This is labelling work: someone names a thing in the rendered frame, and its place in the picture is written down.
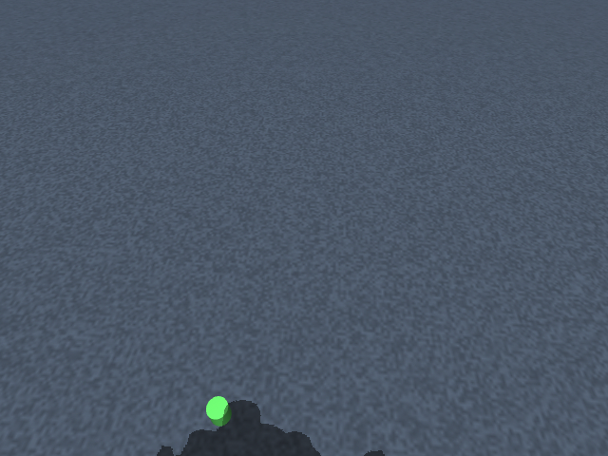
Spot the tin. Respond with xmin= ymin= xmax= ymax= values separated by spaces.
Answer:
xmin=206 ymin=396 xmax=232 ymax=427

